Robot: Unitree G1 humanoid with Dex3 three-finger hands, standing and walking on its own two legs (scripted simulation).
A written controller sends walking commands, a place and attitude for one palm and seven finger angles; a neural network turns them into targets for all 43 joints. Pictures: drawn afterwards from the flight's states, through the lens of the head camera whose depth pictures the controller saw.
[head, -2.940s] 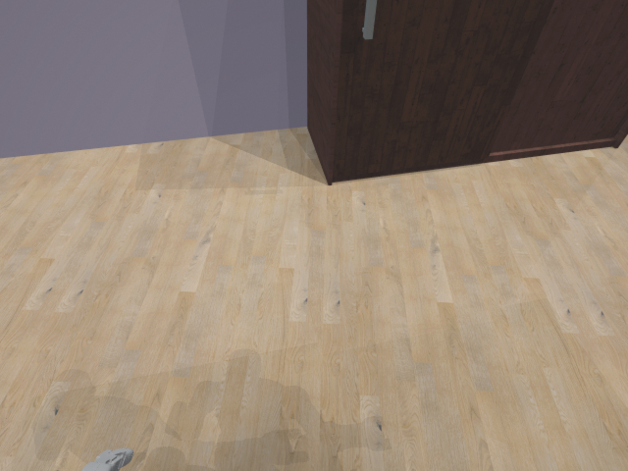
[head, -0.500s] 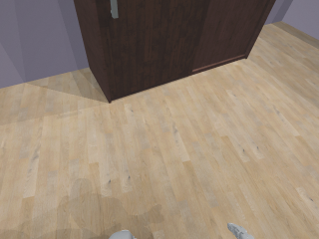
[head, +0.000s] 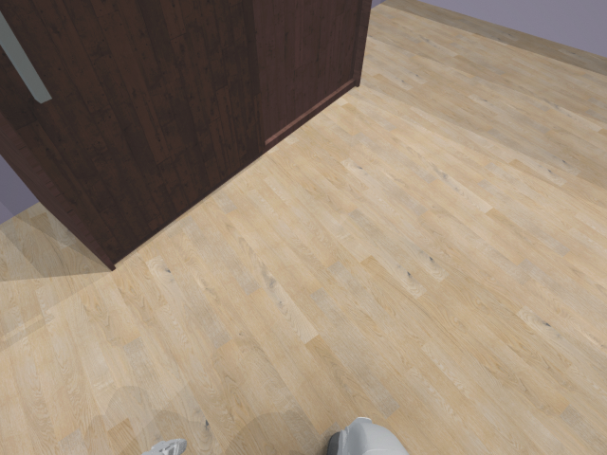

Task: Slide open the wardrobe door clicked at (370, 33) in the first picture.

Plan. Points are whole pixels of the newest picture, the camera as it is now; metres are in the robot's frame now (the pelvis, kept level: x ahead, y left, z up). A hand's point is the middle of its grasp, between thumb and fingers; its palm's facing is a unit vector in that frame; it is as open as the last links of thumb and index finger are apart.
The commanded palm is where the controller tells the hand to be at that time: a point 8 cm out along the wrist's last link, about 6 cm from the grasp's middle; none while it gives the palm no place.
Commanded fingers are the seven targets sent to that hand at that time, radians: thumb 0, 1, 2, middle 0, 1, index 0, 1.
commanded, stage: walk to a spot facing it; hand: left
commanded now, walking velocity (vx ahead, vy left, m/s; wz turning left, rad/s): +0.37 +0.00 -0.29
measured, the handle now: out of the picture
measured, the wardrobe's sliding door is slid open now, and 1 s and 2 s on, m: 0.00 0.00 0.00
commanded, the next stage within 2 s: turn to face it in 0.86 s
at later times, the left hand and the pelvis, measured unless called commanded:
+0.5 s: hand (211, 426) +0.19 +0.14 -0.15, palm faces +0.02 -0.98 -0.20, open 7.3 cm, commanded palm none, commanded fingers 0.00 0.90 0.90 -0.20 -0.30 -0.20 -0.30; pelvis +0.22 -0.04 +0.01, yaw -5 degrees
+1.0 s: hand (216, 250) +0.52 +0.17 -0.16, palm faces -0.12 -0.98 -0.16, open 7.3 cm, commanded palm none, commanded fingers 0.00 0.90 0.90 -0.20 -0.30 -0.20 -0.30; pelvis +0.44 +0.00 +0.01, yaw -12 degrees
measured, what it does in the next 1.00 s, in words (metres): walks ahead: right foot, then left foot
